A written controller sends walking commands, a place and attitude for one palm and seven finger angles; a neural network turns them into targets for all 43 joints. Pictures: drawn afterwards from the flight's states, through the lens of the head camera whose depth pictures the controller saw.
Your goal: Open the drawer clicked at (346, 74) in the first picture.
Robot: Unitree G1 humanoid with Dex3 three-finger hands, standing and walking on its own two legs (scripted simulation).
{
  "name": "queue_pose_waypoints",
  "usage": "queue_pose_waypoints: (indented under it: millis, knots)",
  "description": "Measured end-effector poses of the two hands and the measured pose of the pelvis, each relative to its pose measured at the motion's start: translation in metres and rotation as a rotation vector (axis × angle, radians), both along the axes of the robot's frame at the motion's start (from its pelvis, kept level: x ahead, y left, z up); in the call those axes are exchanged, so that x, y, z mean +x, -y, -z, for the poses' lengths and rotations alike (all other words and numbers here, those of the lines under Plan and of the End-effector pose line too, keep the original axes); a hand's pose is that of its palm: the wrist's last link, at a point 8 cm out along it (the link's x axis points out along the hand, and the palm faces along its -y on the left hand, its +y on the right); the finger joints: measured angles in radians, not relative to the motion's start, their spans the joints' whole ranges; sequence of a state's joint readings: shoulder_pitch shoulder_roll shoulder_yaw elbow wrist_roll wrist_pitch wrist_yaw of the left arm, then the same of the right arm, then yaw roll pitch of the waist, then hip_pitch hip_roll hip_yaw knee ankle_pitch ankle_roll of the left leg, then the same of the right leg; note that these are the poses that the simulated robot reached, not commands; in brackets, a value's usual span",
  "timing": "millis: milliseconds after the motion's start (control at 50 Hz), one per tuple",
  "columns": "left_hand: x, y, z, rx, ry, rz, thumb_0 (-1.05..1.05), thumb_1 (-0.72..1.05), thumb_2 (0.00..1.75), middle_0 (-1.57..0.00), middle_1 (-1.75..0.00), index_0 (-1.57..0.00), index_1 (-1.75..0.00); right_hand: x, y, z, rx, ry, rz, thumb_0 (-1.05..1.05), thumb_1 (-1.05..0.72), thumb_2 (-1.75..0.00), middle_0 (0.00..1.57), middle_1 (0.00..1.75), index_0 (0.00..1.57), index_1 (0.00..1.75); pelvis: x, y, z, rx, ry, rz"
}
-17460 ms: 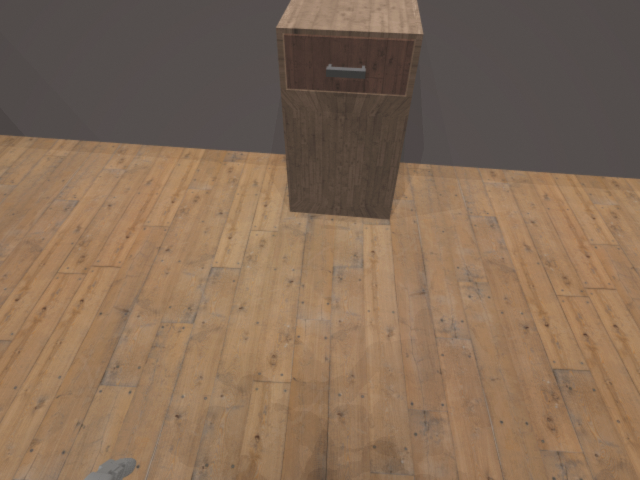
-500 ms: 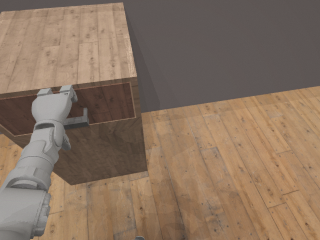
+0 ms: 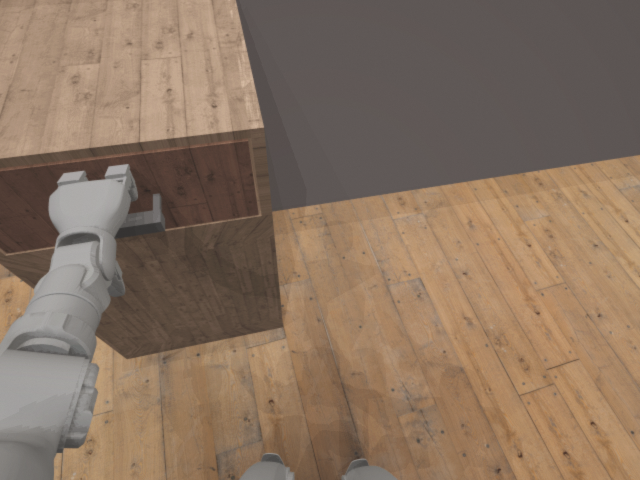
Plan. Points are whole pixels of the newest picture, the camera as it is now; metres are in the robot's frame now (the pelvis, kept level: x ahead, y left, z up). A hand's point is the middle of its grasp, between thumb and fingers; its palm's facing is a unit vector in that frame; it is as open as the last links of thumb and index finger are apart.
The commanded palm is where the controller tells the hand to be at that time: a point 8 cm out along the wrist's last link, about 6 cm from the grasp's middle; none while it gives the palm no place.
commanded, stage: lower the fingers behind the handle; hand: left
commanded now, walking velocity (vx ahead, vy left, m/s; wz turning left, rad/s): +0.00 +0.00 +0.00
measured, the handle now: (118, 216) +0.50 +0.29 -0.03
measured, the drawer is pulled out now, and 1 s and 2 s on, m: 0.00 0.00 0.00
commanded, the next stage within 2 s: lift the fingers back up to retry in 0.98 s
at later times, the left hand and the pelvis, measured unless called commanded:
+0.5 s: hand (127, 241) +0.45 +0.27 -0.03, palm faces -0.02 -0.01 -1.00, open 13.6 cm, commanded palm +0.45 +0.27 +0.01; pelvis +0.00 +0.01 -0.02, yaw +0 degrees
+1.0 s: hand (127, 242) +0.45 +0.27 -0.04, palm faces -0.01 +0.00 -1.00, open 13.7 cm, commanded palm +0.46 +0.27 +0.00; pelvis -0.02 +0.00 -0.04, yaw +0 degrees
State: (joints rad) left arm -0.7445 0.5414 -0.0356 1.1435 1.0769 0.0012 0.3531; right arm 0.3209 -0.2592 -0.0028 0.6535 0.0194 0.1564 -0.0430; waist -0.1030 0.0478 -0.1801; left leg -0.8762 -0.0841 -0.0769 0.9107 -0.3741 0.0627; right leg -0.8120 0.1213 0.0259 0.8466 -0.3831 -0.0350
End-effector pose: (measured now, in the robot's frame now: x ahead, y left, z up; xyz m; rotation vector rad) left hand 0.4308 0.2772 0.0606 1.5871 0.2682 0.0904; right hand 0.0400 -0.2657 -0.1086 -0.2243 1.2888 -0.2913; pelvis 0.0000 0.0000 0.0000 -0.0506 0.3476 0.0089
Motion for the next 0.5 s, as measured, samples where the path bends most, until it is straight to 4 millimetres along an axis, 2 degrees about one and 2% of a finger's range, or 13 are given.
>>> queue_pose_waypoints:
  millis: [100,160,240,360,500]
  knots:
    - [-0.005,-0.003,0.037,-0.059,-0.068,0.046,0.00,-0.48,0.30,-0.32,-1.21,-0.31,-1.24,-0.023,0.000,0.006,-0.028,-0.042,0.017,0.00,-0.90,-0.90,0.20,0.30,0.20,0.30,-0.004,-0.003,0.010,-0.008,-0.037,0.006]
    - [-0.002,0.002,0.043,-0.069,-0.001,0.132,0.00,-0.48,0.30,-0.33,-1.20,-0.32,-1.23,-0.035,-0.001,0.013,-0.044,-0.087,0.018,0.00,-0.90,-0.90,0.20,0.30,0.20,0.30,-0.004,-0.006,0.018,-0.015,-0.067,0.003]
    - [-0.001,-0.005,0.046,-0.055,0.109,0.138,0.00,-0.48,0.30,-0.34,-1.21,-0.36,-1.23,-0.041,-0.004,0.025,-0.034,-0.137,0.012,0.00,-0.90,-0.90,0.20,0.30,0.20,0.30,-0.002,-0.010,0.027,-0.026,-0.091,-0.003]
    - [0.003,0.002,0.047,-0.046,0.184,0.059,0.00,-0.48,0.30,-0.40,-1.27,-0.37,-1.26,-0.027,-0.017,0.035,0.022,-0.130,-0.014,0.00,-0.90,-0.90,0.20,0.30,0.20,0.30,-0.001,-0.013,0.029,-0.032,-0.095,-0.015]
    - [0.004,0.010,0.039,-0.025,0.090,-0.022,0.00,-0.48,0.30,-0.36,-1.23,-0.34,-1.26,0.001,-0.024,0.026,0.047,-0.029,-0.037,0.00,-0.90,-0.90,0.20,0.30,0.20,0.30,-0.002,-0.009,0.018,-0.022,-0.061,-0.008]
